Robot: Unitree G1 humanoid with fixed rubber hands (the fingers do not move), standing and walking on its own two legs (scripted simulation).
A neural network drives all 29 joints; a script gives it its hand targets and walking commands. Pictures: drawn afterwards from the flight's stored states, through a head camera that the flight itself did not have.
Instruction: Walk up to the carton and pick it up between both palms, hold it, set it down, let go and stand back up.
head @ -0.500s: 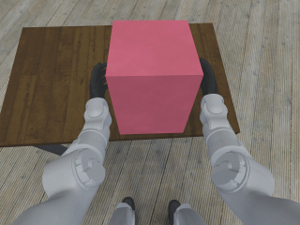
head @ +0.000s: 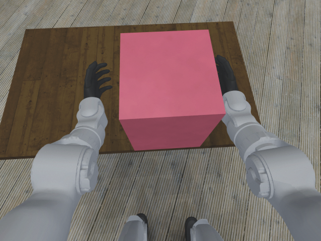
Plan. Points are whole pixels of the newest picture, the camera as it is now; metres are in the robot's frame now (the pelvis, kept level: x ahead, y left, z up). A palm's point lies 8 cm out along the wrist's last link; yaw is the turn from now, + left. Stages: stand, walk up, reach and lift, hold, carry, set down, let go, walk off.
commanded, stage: set down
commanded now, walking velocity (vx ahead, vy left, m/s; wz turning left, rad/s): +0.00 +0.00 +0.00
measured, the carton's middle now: (166, 98) +0.48 +0.02 -0.04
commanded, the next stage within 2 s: none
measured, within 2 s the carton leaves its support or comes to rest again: neither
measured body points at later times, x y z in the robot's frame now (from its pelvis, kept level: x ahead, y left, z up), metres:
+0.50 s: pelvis -0.01 +0.00 +0.02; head +0.13 +0.03 +0.44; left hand +0.48 +0.24 +0.07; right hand +0.52 -0.16 +0.09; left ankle +0.02 +0.13 -0.68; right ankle +0.00 -0.14 -0.68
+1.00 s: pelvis +0.00 -0.01 +0.04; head +0.12 +0.02 +0.47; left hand +0.47 +0.24 +0.09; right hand +0.51 -0.17 +0.12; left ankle +0.02 +0.13 -0.68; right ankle +0.00 -0.14 -0.68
